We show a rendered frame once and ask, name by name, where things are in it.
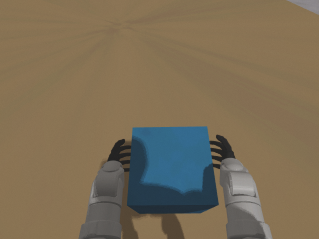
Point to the robot left forearm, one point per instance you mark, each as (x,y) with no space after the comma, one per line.
(105,203)

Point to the robot right forearm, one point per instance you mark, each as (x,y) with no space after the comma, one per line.
(242,202)

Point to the carton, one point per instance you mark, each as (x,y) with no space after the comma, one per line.
(171,171)

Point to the left robot hand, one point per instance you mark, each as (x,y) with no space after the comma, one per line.
(115,156)

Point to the right robot hand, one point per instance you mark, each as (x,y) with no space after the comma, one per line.
(225,151)

